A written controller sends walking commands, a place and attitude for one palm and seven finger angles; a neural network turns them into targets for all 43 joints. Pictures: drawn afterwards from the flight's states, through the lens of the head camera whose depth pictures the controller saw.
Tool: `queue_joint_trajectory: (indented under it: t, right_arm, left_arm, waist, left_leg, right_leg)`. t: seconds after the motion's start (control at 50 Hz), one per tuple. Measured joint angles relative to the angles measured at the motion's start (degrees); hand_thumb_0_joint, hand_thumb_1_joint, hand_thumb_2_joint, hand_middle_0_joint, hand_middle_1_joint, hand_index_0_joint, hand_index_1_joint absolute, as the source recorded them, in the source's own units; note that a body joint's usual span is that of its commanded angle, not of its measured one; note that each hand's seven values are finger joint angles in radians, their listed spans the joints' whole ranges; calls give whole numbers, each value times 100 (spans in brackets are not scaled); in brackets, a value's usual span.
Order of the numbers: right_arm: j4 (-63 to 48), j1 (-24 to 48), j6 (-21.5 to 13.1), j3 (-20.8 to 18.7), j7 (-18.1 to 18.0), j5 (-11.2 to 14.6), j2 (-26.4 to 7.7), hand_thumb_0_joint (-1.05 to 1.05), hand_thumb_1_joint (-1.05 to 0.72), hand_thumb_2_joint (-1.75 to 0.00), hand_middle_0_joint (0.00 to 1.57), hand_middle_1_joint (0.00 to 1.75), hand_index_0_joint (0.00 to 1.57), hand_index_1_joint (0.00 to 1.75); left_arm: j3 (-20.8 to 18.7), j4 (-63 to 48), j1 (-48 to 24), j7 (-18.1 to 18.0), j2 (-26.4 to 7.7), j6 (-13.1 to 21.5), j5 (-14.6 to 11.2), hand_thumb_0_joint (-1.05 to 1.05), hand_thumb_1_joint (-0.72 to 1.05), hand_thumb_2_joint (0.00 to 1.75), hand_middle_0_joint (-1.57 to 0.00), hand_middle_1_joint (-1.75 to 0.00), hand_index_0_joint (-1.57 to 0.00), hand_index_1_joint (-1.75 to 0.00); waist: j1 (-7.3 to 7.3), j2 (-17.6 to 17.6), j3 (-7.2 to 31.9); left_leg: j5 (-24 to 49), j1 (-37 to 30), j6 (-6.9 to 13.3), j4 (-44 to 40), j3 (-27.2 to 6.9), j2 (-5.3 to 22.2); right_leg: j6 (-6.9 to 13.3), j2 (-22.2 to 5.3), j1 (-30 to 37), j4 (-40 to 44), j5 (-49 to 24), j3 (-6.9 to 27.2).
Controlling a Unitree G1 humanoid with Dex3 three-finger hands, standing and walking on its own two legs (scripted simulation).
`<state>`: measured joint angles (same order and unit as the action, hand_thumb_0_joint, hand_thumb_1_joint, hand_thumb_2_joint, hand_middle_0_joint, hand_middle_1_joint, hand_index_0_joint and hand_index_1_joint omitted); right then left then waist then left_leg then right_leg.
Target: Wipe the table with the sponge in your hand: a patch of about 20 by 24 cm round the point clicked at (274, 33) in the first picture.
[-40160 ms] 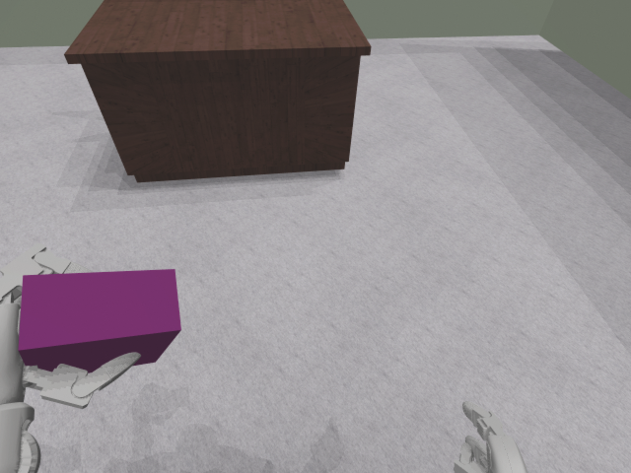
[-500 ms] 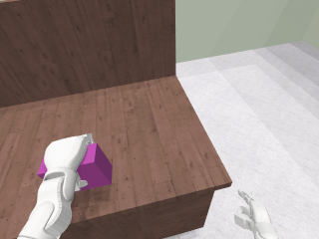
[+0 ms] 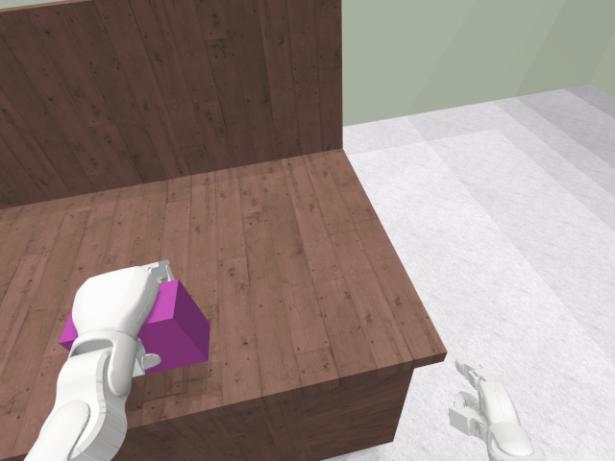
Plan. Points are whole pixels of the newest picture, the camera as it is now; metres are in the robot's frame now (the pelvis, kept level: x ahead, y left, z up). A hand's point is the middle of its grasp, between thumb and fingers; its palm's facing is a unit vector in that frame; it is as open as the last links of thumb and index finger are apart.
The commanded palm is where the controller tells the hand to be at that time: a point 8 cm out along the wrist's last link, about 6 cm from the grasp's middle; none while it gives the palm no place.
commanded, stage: bring the sponge back beside the body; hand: left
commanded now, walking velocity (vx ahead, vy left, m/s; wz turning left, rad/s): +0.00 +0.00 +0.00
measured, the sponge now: (149, 339) +0.23 +0.27 +0.04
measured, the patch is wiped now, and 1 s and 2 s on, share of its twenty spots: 1.00 1.00 1.00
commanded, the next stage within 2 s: step back with the hand held close in 1.24 s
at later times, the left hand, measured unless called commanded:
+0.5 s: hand (119, 335) +0.20 +0.27 +0.10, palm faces +0.04 -0.10 -0.99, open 9.8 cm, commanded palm +0.17 +0.28 +0.17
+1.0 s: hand (87, 349) +0.18 +0.29 +0.11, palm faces +0.07 -0.09 -0.99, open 9.8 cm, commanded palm +0.15 +0.28 +0.18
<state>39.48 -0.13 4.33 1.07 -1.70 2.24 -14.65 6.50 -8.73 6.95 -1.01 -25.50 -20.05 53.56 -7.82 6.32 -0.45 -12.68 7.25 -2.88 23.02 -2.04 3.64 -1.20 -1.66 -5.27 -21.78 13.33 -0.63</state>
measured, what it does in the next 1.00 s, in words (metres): stands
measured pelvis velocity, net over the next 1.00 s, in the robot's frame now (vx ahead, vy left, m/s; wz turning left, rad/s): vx -0.01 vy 0.01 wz -0.01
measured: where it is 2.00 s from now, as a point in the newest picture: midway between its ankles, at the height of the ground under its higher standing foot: outside the picture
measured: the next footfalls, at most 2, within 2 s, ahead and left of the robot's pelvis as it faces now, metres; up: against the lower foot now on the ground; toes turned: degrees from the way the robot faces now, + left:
none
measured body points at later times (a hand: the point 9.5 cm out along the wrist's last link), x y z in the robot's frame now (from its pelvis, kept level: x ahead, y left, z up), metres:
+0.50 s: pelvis -0.01 +0.00 +0.00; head -0.02 -0.04 +0.45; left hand +0.20 +0.27 +0.15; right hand +0.24 -0.19 -0.08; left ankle +0.00 +0.16 -0.74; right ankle -0.01 -0.14 -0.74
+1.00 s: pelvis -0.01 +0.01 +0.00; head -0.03 -0.03 +0.45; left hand +0.17 +0.29 +0.16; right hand +0.24 -0.18 -0.08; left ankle +0.00 +0.16 -0.74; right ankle -0.01 -0.14 -0.74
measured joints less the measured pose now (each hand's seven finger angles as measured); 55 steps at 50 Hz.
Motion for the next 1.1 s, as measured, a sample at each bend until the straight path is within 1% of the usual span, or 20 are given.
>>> queue_joint_trajectory:
  t: [0.06,0.14,0.28,0.4,0.46,0.52,0.62,0.7,0.8,0.92,1.0,1.1]
  right_arm:
    - [-18,-9,11,9,23,-6,22,2,-91,-90,20,29,20,30]
    - [-51,-48,39,22,43,1,33,2,-91,-90,20,29,20,30]
    - [-29,-89,11,17,-3,19,-35,2,-91,-90,20,29,20,30]
    - [-42,-75,-67,14,-50,0,-36,2,-91,-90,20,29,20,30]
    - [-61,-55,-69,18,-47,-15,-3,2,-91,-90,20,29,20,30]
    - [-97,-58,-62,31,-27,-19,34,2,-91,-90,20,29,20,30]
    - [-115,-54,-13,58,1,-3,43,2,-91,-90,20,29,20,30]
    - [-125,-39,-15,71,-5,7,11,2,-91,-90,20,29,20,30]
    - [-170,-44,-56,73,-38,-18,-13,2,-91,-90,20,29,20,30]
    - [-226,-85,-58,63,-36,-45,33,2,-91,-90,20,29,20,30]
    - [-198,-70,-29,82,-47,-26,41,2,-91,-90,20,29,20,30]
    - [-176,-56,-54,111,-73,-25,29,2,-91,-90,20,29,20,30]
  left_arm:
    - [-50,-127,113,-9,-2,49,-33,-1,-48,107,-75,-135,-76,-138]
    - [-158,-247,293,-32,-82,28,-66,-1,-48,107,-75,-135,-76,-138]
    - [-284,-313,365,42,-166,-85,-181,-1,-48,107,-75,-135,-76,-138]
    - [-253,-470,431,134,-214,65,-180,-1,-48,107,-75,-135,-76,-138]
    - [-276,-584,511,118,-245,160,-182,-1,-48,107,-75,-135,-76,-138]
    - [-361,-727,631,70,-295,186,-221,-1,-48,107,-75,-135,-76,-138]
    - [-520,-843,768,50,-357,33,-315,-1,-48,107,-75,-134,-76,-137]
    - [-570,-940,861,146,-363,-84,-380,-1,-48,107,-75,-134,-76,-137]
    - [-522,-1174,1021,263,-407,-10,-373,-1,-48,107,-75,-134,-76,-137]
    - [-635,-1491,1268,192,-539,162,-377,-1,-48,107,-75,-134,-76,-137]
    - [-723,-1387,1215,140,-528,72,-432,-1,-48,107,-75,-134,-76,-137]
    - [-691,-1222,1078,235,-465,-45,-451,-1,-48,107,-75,-134,-76,-137]
  waist:
    - [20,13,13]
    - [35,8,34]
    - [-2,-1,-21]
    - [-18,2,-62]
    - [-22,8,-66]
    - [-22,7,-42]
    - [-38,6,-18]
    - [-49,7,-34]
    - [-68,-1,-66]
    - [-100,-15,-63]
    - [-107,-4,-70]
    - [-84,-14,-103]
  left_leg:
    - [12,-7,-2,-16,27,5]
    - [8,5,-5,3,51,17]
    - [23,19,1,41,8,10]
    - [41,19,7,50,-11,0]
    - [46,2,4,40,7,2]
    - [42,3,4,43,29,5]
    - [31,7,7,60,41,1]
    - [28,24,19,85,29,-15]
    - [23,39,31,114,7,-33]
    - [-5,26,22,143,18,-16]
    - [-2,22,19,138,22,-11]
    - [32,42,25,111,4,-27]
  right_leg:
    - [-3,4,-18,-9,-9,28]
    - [-4,15,-50,-48,-4,55]
    - [1,13,-34,-63,-16,19]
    - [-1,6,-11,-38,-47,4]
    - [-3,7,-3,-24,-61,24]
    - [-9,10,-13,-28,-65,47]
    - [-19,6,-20,-42,-59,62]
    - [-27,-8,-27,-60,-53,53]
    - [-33,-23,-23,-70,-47,33]
    - [-32,-6,-1,-62,-47,49]
    - [-31,-1,3,-53,-55,54]
    - [-32,-15,-23,-57,-63,39]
